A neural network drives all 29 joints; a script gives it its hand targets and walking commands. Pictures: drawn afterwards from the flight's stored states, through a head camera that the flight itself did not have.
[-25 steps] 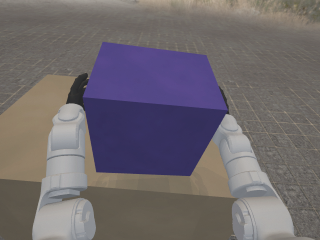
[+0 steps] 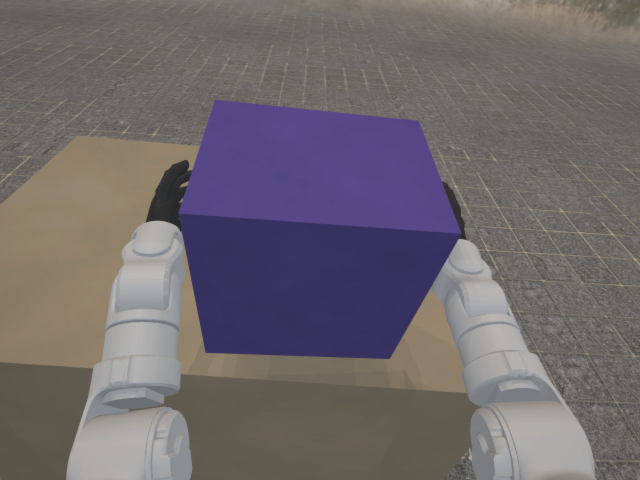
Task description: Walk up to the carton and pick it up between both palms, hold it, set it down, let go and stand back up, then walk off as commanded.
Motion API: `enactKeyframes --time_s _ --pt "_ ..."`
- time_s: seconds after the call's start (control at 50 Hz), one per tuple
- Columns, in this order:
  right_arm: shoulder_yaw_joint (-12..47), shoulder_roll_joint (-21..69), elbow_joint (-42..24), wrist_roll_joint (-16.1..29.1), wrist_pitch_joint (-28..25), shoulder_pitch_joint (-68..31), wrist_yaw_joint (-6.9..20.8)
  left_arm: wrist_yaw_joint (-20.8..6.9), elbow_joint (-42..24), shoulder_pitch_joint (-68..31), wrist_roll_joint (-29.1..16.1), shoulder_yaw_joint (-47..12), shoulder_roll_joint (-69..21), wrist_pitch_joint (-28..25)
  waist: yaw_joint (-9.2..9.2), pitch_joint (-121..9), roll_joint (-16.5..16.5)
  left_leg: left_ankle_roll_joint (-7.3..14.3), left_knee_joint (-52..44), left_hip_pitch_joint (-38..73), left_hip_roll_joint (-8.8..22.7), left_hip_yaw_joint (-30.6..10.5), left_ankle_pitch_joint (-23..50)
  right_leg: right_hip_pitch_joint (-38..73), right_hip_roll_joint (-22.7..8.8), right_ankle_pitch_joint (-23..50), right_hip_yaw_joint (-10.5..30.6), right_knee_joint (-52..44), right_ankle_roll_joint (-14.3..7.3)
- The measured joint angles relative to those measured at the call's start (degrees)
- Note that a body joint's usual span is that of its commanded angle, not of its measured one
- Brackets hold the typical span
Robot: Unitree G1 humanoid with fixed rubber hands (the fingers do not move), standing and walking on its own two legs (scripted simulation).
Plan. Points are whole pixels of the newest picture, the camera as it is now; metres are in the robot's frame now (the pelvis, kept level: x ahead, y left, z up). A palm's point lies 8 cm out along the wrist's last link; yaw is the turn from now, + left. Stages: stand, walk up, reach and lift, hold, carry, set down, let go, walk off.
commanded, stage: set down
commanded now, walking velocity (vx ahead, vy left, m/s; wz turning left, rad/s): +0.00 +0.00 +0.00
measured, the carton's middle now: (309, 239) +0.40 -0.01 +0.14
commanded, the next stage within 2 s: none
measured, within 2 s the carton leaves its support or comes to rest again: rests again in 1.96 s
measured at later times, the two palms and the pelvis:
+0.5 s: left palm (170, 239) +0.39 +0.17 +0.14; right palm (438, 251) +0.38 -0.18 +0.14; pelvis +0.00 +0.00 +0.00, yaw +0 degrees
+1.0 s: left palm (183, 258) +0.40 +0.16 +0.10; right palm (437, 266) +0.38 -0.19 +0.10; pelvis +0.00 -0.01 +0.00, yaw -1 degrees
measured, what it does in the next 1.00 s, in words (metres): stands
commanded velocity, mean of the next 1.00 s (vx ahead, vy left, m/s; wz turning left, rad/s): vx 0.00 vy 0.00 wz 0.00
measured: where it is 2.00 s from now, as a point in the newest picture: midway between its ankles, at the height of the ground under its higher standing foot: outside the picture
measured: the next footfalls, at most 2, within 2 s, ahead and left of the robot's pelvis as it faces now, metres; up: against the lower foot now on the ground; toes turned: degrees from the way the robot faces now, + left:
none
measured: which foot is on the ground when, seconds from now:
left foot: down 0.00-1.00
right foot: down 0.00-1.00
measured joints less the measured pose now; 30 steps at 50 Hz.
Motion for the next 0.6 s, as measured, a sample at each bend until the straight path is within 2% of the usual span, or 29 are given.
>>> enactKeyframes --time_s 0.26,0.6 --pt "-0.37 0.58 -0.14 -0.86 -0.46 1.18 0.02 0.66 1.87 1.61 -1.78 -0.23 0.02 -2.48 0.36 -0.04 0.87 0.00 0.11 -0.87 -0.01 -0.07 -0.22 -0.80 -0.10 -0.31 -0.43 0.12 0.00" --pt "-5.41 2.26 3.87 -5.80 -3.51 1.19 1.73 0.82 10.02 0.22 -1.41 -0.33 0.21 -7.90 0.89 -1.15 0.87 -0.24 -0.31 -2.76 0.09 0.20 0.29 -3.12 -0.17 -0.23 -0.69 0.55 -0.21"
